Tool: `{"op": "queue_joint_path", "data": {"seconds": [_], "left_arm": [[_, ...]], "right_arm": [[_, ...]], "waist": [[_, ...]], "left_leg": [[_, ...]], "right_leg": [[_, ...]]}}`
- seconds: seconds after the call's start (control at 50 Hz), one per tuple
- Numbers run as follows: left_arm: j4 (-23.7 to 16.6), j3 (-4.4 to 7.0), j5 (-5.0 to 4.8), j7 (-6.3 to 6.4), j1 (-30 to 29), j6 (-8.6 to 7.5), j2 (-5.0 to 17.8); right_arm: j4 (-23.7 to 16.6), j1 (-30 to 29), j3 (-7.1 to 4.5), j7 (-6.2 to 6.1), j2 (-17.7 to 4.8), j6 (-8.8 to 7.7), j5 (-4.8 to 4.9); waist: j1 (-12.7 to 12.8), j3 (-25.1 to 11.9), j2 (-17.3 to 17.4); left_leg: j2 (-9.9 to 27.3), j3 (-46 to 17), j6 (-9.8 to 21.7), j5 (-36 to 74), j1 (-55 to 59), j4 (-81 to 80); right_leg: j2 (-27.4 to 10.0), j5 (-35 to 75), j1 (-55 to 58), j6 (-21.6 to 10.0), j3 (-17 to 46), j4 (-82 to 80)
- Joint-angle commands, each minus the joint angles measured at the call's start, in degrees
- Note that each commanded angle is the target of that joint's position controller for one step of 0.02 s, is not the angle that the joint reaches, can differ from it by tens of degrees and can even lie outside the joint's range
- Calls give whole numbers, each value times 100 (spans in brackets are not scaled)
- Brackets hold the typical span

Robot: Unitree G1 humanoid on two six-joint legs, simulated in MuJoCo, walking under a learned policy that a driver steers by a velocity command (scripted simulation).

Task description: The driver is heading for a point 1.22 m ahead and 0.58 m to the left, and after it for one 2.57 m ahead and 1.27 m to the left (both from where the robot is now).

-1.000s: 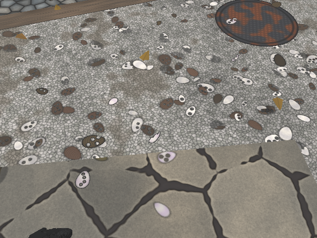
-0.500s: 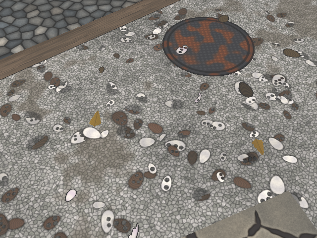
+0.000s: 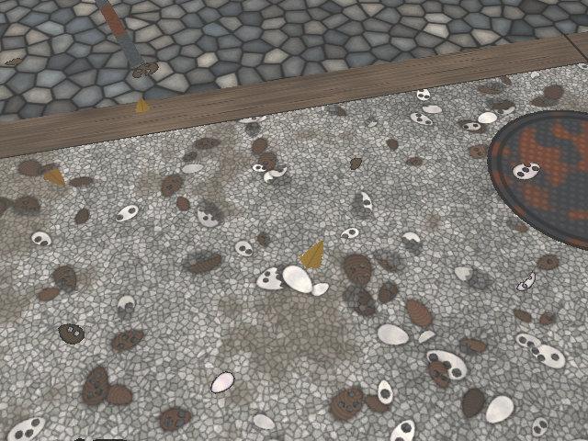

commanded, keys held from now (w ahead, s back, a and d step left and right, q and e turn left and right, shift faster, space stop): q+shift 0.56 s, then shift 0.26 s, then e+shift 0.18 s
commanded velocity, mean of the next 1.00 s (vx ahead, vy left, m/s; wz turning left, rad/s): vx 0.01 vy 0.00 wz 0.68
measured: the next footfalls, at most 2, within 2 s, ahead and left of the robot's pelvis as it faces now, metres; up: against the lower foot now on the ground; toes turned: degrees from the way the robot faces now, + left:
left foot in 0.18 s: +0.07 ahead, +0.16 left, +0.00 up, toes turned +14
right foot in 0.66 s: +0.20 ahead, -0.01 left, +0.00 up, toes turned +44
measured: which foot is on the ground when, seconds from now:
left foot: up 0.00-0.16, down 0.18-0.66, up 0.68-0.98, down 1.00-1.00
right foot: down 0.00-0.18, up 0.20-0.64, down 0.66-1.00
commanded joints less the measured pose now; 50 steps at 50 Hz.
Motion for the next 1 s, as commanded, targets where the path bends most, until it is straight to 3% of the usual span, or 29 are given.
{"op": "queue_joint_path", "data": {"seconds": [0.02,0.08,0.12,0.16,0.18,0.2,0.22,0.24,0.26,0.28,0.3,0.34,0.44,0.56,0.62,0.64,0.66,0.68,0.7,0.72,0.74,0.76,0.82,0.86,0.88,0.9,0.94,0.98,1.0], "left_arm": [[-287,312,-31,19,-163,-34,951],[-216,419,-110,-67,-200,-25,1183],[-145,477,-222,-135,-123,-64,1270],[-68,497,-336,-170,-105,-95,1222],[66,460,-323,-209,175,-104,1013],[-36,382,-101,-250,360,-88,744],[-394,314,62,-194,-17,-94,621],[-414,391,-8,-141,-444,-88,929],[-419,399,-104,-89,-490,-92,930],[-286,421,-80,-19,-295,-86,951],[-256,444,-42,19,-211,-78,1012],[-183,441,-54,-21,-65,-91,965],[-173,361,-128,-74,-235,-100,777],[-188,386,-167,-163,-300,-178,858],[-82,419,-160,-228,60,-229,934],[-42,432,-141,-238,175,-238,926],[-91,464,-77,-218,142,-215,1082],[-235,502,18,-182,-174,-143,1490],[-190,503,111,-178,111,-151,1378],[-253,428,22,-153,-34,-163,1170],[-275,368,-55,-119,-179,-137,964],[-285,321,-118,-90,-194,-109,887],[-188,241,-112,-46,4,-32,834],[-97,121,-97,-90,61,-19,586],[-85,144,-135,-121,69,17,682],[-62,239,-177,-138,256,65,964],[-69,373,-268,-138,485,128,1392],[-150,401,-409,-110,362,136,1413],[-168,374,-423,-90,377,112,1272]], "right_arm": [[-525,-43,27,129,-101,-71,-4],[-582,-137,5,245,-201,-32,10],[-648,-206,-49,309,-311,40,14],[-610,-13,-131,327,-356,87,9],[-499,308,-238,258,-565,89,-17],[-526,666,-469,131,-1394,62,-25],[-769,358,-451,135,-1693,-77,-234],[-780,299,-399,200,-1342,-210,-268],[-716,135,-343,184,-1207,-291,-194],[-735,-156,-291,143,-997,-285,-59],[-801,-397,-232,98,-876,-244,11],[-875,-550,-177,28,-790,-191,-53],[-866,-507,-228,-58,-896,-146,-23],[-918,-586,-258,-31,-910,-73,-17],[-948,-760,-192,-8,-769,-52,-11],[-932,-787,-149,-4,-685,-43,20],[-865,-476,-71,7,-454,-41,-5],[-840,5,4,24,-233,-66,-53],[-861,-183,-138,4,-731,-142,-100],[-755,-191,-236,0,-1031,-160,-102],[-623,-249,-240,-9,-986,-130,-85],[-546,-260,-192,-31,-792,-85,-93],[-541,-363,-26,-1,-340,-97,-32],[-541,-462,154,10,96,-151,-148],[-536,-531,206,27,224,-176,-186],[-524,-625,172,33,136,-204,-155],[-383,-487,52,21,-162,-259,-57],[-189,-91,-3,18,-251,-322,-39],[-143,92,-57,-2,-428,-339,-57]], "waist": [[95,-903,-834],[80,-917,-953],[71,-885,-996],[-123,-913,-869],[-220,-943,-446],[-169,-888,1343],[-113,-1209,1871],[-413,-1292,1000],[-241,-1089,746],[-56,-1002,416],[49,-953,525],[165,-1073,606],[84,-1052,632],[-8,-970,901],[92,-1116,974],[171,-1097,863],[46,-1184,283],[-358,-1000,-1298],[-101,-814,-1588],[-145,-673,-1115],[-121,-540,-823],[-72,-488,-707],[76,-430,-853],[78,-602,-1042],[121,-569,-1260],[243,-480,-1442],[261,-500,-1399],[11,-585,-1221],[-38,-774,-1033]], "left_leg": [[281,57,25,331,107,-747],[188,348,224,463,801,-1624],[126,469,407,462,1087,-2222],[-71,581,699,970,1795,-3234],[-149,326,953,1615,2577,-3730],[1116,-1605,1579,4051,3705,-4146],[1869,-3141,2654,4200,3747,-4181],[1647,-2750,2620,3675,3633,-4347],[1330,-2378,2303,3214,3428,-4367],[1093,-2123,2011,2819,3295,-4324],[997,-2020,1905,2847,3057,-4305],[754,-1916,1861,3036,2753,-4275],[508,-2379,1784,2410,2675,-4156],[320,-3158,1697,2194,2425,-3995],[190,-3170,1552,2507,2367,-3664],[27,-3060,1419,2203,2157,-3496],[-304,-2723,1170,867,1780,-2951],[-1253,-1670,806,-1271,909,-1858],[-1245,-1298,489,-1808,391,-533],[-935,-1231,358,-1398,323,143],[-862,-1152,269,-1021,375,354],[-867,-1103,195,-787,325,537],[-841,-743,80,-514,392,227],[-473,-505,21,-549,996,-1232],[-417,-262,-2,-684,1391,-1981],[-519,-100,-20,-778,1530,-2475],[-728,-50,49,-169,1736,-3317],[-733,-122,331,736,2405,-4470],[-383,-312,507,1075,3103,-4514]], "right_leg": [[-1603,1566,981,-1266,738,-693],[-1701,1598,866,-1095,306,-595],[-1828,1481,1005,-923,175,-391],[-1740,1075,864,-517,-137,216],[-1445,541,336,-140,-411,934],[-703,-1843,-1302,462,-929,2820],[-33,-3104,-2564,676,50,4112],[-49,-2790,-2678,551,668,4615],[-77,-2267,-2699,398,839,4545],[-163,-1845,-2681,366,915,4343],[-146,-1584,-2519,388,945,4173],[77,-1222,-2094,469,927,4066],[436,-955,-1787,600,1117,2673],[599,-1017,-1076,513,1321,1618],[437,-644,-236,368,1148,709],[330,-11,271,285,1043,112],[-338,425,859,27,1559,-190],[-1436,1542,1195,-691,2855,-417],[-2115,1452,825,-1496,3878,-637],[-2041,1044,631,-1539,3518,-552],[-1624,614,494,-1291,2932,-506],[-1355,299,531,-1111,2612,-487],[-992,571,684,-1068,1973,-519],[-770,412,745,-972,1827,-481],[-665,429,654,-939,1815,-478],[-660,536,681,-984,1985,-409],[-799,877,855,-1061,2460,-252],[-745,1026,646,-898,2746,-121],[-632,723,144,-646,2698,43]]}}
Velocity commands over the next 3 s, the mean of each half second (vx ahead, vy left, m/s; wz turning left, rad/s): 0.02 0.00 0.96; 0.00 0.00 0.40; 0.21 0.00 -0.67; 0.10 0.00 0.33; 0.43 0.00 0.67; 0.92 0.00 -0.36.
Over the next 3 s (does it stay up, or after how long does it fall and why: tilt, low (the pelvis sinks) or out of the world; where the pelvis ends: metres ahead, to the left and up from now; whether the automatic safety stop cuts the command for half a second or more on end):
stays up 0.70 0.34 -0.01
